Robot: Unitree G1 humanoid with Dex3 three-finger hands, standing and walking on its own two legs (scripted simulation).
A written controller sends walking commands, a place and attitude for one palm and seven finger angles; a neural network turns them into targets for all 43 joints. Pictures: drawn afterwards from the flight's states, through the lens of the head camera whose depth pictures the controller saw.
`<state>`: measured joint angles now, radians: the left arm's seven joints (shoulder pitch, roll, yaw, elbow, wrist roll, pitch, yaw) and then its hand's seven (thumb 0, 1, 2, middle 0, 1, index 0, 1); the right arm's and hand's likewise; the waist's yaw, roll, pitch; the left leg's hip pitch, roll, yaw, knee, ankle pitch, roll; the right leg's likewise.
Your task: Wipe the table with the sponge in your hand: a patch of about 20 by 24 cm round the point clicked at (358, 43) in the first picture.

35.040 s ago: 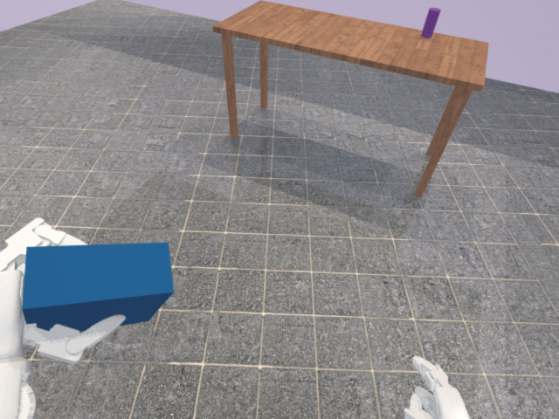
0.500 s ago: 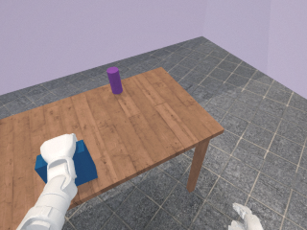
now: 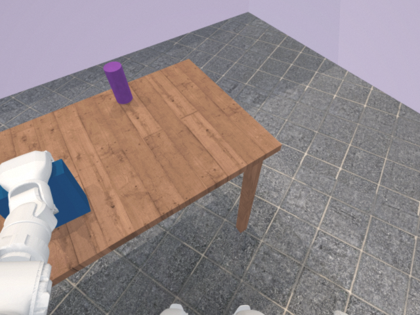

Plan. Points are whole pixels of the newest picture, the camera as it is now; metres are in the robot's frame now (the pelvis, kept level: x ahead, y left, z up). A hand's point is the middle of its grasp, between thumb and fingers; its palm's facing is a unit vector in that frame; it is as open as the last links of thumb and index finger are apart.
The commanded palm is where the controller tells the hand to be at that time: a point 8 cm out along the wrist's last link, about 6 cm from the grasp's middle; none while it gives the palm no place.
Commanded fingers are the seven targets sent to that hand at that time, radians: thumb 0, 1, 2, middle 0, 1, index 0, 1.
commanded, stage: wipe forward along the middle lane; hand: left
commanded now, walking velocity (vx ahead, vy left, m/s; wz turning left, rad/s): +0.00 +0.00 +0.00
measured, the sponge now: (50, 205) +0.35 +0.36 -0.03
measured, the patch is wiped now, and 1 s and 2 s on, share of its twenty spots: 1.00 1.00 1.00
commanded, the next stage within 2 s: slide back across to the first lane in 0.58 s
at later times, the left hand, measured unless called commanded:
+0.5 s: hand (30, 170) +0.41 +0.40 +0.02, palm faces -0.17 -0.02 -0.99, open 10.1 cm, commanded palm +0.41 +0.40 +0.05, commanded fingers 0.00 0.10 1.30 -1.20 -1.60 -1.20 -1.60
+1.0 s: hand (22, 162) +0.43 +0.43 +0.02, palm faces -0.14 -0.05 -0.99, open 10.1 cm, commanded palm +0.40 +0.43 +0.07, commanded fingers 0.00 0.10 1.30 -1.20 -1.60 -1.20 -1.60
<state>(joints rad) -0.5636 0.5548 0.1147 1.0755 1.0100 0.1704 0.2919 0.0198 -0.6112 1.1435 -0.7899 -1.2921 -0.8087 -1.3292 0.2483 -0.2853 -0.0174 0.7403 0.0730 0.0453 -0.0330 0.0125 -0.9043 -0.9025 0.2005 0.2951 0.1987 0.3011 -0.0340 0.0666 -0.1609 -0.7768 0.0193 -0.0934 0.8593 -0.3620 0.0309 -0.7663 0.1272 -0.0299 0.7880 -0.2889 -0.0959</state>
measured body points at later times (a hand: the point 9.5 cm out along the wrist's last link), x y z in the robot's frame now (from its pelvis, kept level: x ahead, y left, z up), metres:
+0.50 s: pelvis +0.01 +0.03 +0.00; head +0.09 +0.03 +0.44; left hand +0.41 +0.40 +0.07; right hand +0.10 -0.23 -0.13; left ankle +0.04 +0.15 -0.69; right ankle +0.05 -0.06 -0.69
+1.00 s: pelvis +0.03 +0.07 +0.01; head +0.11 +0.08 +0.45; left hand +0.44 +0.43 +0.07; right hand +0.09 -0.20 -0.12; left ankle +0.04 +0.15 -0.69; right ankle +0.05 -0.06 -0.69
